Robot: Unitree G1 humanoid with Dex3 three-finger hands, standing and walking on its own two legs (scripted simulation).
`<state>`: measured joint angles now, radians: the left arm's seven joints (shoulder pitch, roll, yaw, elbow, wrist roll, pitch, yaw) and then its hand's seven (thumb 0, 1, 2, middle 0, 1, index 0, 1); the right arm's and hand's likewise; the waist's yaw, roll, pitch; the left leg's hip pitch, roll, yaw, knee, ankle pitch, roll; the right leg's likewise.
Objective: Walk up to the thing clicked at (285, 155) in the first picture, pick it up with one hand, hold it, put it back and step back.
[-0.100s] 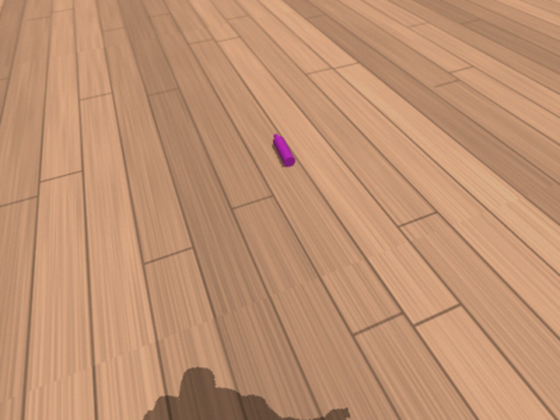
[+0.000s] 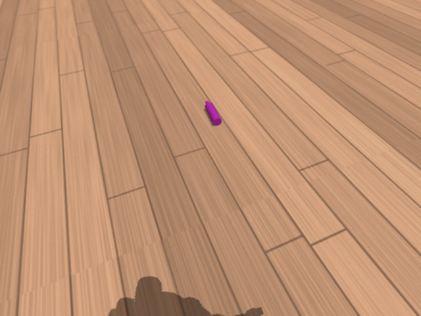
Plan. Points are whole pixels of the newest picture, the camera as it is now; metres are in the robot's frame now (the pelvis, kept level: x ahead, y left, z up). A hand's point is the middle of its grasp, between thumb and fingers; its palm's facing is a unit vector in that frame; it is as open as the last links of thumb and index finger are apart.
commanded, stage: stand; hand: left
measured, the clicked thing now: (212, 111) +1.59 +0.05 -0.75
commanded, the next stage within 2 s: walk up in 1.02 s
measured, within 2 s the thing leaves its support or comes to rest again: neither
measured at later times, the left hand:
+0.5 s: hand out of the picture +0.08 +0.25 -0.16, palm faces -0.03 -0.94 -0.33, open 7.4 cm
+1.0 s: hand out of the picture +0.08 +0.25 -0.16, palm faces -0.02 -0.94 -0.34, open 7.4 cm
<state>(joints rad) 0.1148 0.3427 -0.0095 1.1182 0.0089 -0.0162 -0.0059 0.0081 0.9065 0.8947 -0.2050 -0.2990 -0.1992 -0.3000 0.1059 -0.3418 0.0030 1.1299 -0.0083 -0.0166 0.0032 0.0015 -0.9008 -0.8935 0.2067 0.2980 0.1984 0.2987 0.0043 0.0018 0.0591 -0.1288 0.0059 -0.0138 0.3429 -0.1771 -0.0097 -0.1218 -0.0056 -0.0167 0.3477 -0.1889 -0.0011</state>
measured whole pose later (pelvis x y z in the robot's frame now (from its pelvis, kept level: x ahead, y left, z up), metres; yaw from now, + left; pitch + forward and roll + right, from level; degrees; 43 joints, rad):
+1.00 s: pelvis +0.01 +0.00 +0.00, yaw +0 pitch -2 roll +0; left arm 0.12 0.35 -0.01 1.12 0.01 -0.01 0.00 0.01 0.91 0.89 -0.21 -0.30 -0.20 -0.30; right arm 0.10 -0.35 0.01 1.13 -0.01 -0.02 0.00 0.00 -0.90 -0.89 0.21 0.30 0.20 0.30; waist 0.01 0.00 0.06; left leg -0.10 0.00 -0.01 0.31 -0.18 -0.01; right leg -0.10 -0.01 -0.01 0.32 -0.19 0.00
